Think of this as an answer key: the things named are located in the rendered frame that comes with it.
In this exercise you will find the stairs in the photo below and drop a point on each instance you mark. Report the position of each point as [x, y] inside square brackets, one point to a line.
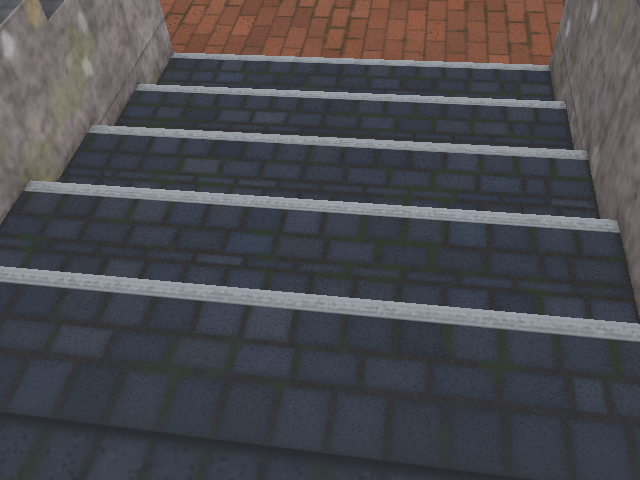
[429, 182]

